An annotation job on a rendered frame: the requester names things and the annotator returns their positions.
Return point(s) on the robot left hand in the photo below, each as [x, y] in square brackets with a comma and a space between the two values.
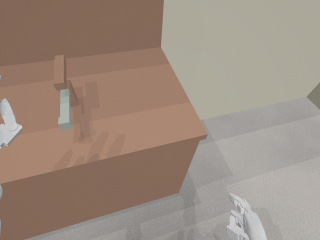
[10, 130]

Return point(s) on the robot right hand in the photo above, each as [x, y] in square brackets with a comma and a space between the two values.
[249, 226]

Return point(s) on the counter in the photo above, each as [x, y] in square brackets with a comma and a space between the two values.
[134, 130]

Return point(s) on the tap lever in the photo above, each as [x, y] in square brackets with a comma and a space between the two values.
[64, 121]

